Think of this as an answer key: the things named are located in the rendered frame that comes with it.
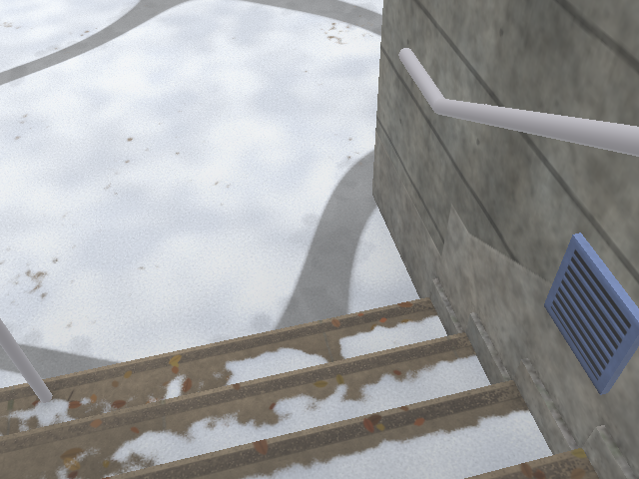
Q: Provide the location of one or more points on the stairs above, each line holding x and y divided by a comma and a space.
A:
377, 394

